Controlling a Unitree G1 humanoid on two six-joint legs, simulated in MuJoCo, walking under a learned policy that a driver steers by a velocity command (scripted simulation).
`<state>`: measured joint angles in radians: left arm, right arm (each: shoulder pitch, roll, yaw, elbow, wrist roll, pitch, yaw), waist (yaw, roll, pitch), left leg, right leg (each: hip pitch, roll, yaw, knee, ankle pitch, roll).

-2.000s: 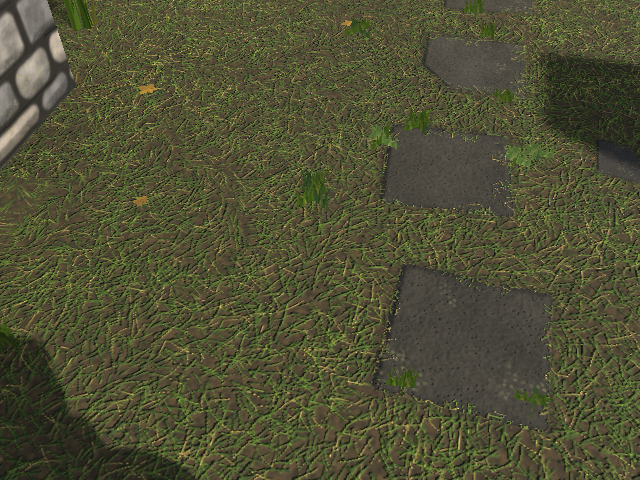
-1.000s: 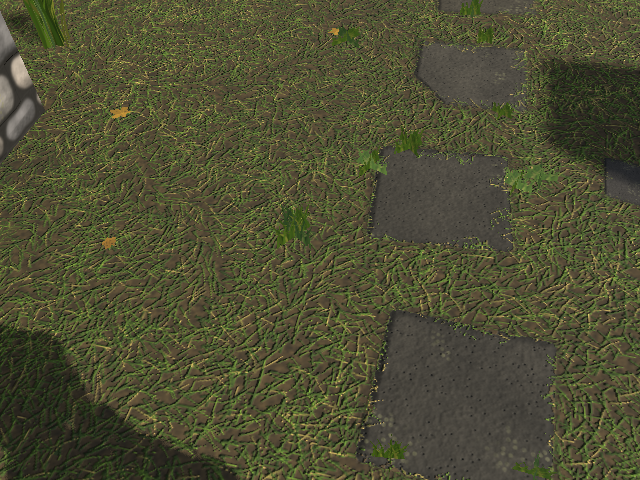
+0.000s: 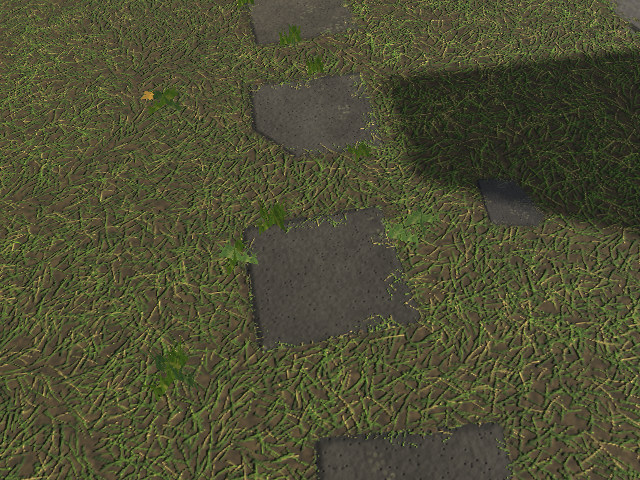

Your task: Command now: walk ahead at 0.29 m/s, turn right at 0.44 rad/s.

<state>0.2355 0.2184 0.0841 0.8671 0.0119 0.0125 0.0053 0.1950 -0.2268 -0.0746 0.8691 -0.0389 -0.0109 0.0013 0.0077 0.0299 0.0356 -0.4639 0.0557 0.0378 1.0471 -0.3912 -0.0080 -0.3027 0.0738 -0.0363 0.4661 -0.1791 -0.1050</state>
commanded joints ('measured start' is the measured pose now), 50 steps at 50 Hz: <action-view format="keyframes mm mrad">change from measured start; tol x32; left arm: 1 32 118 21 -48 2 -40 -4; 50 1 81 -21 29 2 -101 -12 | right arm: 1 41 -56 -12 -37 -5 -7 12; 50 230 -46 12 48 3 -48 18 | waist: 1 -10 -67 -59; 16 8 -110 4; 20 -114 285 -50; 39 -42 69 63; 45 94 -280 -403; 50 -39 -97 -17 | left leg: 1 -102 16 -35 -65 93 -8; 17 264 -45 34 -613 164 40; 21 551 366 -681 -935 -379 231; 42 562 143 -35 -561 1110 134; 45 -65 -139 -29 274 -129 80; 50 -26 42 -83 105 108 81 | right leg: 1 145 -245 346 -311 -161 -158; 16 80 -267 321 -281 -254 -120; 21 -474 -39 82 533 -322 -15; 27 -415 -144 36 575 4 48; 42 35 -15 -83 28 54 -37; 45 655 -512 737 -159 -78 -236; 50 133 -303 264 -303 56 -100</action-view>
